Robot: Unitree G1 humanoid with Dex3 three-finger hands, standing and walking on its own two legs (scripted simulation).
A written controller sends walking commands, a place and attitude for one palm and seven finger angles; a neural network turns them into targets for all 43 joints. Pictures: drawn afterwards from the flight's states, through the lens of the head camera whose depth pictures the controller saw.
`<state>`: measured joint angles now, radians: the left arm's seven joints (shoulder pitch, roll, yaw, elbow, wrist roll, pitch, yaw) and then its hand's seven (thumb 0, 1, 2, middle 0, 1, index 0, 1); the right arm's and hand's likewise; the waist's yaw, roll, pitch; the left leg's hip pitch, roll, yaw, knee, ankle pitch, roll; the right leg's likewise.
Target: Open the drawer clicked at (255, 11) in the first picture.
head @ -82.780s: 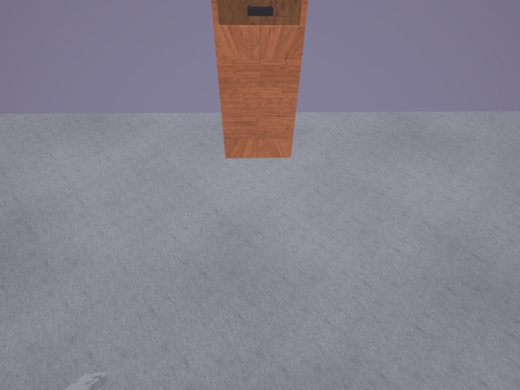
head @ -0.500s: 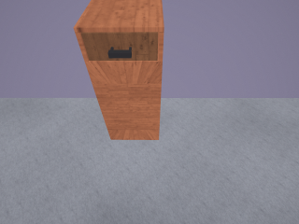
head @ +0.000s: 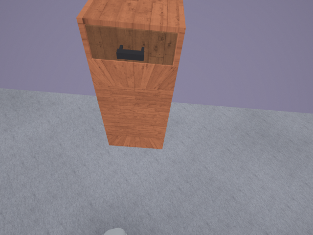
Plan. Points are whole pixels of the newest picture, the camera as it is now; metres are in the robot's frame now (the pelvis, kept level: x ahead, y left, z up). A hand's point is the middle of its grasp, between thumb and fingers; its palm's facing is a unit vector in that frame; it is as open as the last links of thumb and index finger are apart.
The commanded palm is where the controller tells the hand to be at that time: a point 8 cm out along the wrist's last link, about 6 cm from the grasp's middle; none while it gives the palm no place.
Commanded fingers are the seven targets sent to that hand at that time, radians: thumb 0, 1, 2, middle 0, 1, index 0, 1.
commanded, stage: take the last steps up to it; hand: left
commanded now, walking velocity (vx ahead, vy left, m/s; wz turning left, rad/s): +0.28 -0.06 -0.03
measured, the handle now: (131, 51) +0.72 +0.15 +0.05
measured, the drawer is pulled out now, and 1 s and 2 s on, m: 0.00 0.00 0.00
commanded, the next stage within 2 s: come to a stop and stand still in 0.32 s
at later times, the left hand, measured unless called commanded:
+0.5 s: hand (110, 197) +0.24 +0.15 -0.17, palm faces +0.03 -0.98 -0.21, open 7.3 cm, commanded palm none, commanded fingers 0.00 0.90 0.90 -0.20 -0.30 -0.20 -0.30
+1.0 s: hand (110, 185) +0.27 +0.16 -0.15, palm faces +0.03 -0.94 -0.33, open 7.4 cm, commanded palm none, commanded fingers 0.00 0.90 0.90 -0.20 -0.30 -0.20 -0.30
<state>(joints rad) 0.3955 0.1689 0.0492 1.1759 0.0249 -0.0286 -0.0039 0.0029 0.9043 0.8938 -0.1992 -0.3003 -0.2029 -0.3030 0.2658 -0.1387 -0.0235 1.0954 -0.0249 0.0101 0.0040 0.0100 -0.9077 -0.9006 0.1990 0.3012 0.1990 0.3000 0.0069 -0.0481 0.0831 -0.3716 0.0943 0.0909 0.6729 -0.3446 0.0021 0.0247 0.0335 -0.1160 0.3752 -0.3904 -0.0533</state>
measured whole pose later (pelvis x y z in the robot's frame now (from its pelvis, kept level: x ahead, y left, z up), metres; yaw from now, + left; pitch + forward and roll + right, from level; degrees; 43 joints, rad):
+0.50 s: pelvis +0.17 -0.03 +0.00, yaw +0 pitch +0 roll -1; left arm 0.18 0.15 0.07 1.03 0.03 -0.04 0.02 0.00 0.92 0.89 -0.20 -0.30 -0.20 -0.30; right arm 0.28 -0.16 -0.05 1.10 -0.02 0.01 -0.01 0.01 -0.91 -0.90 0.20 0.30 0.20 0.30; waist -0.03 0.03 0.07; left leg -0.38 0.08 0.06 1.00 -0.50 -0.01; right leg -0.28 -0.03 -0.13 0.55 -0.28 -0.03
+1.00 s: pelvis +0.22 -0.06 +0.00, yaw -1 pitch +1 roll +2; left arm 0.18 0.19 0.05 0.98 0.03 0.02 0.03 0.00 0.91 0.89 -0.20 -0.30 -0.20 -0.30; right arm 0.09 -0.25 -0.08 0.99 -0.01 0.08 -0.02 0.01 -0.91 -0.90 0.20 0.30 0.20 0.30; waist 0.02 0.06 0.13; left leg -0.40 -0.02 -0.03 1.06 -0.49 -0.03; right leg -0.25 -0.01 -0.05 0.54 -0.29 -0.04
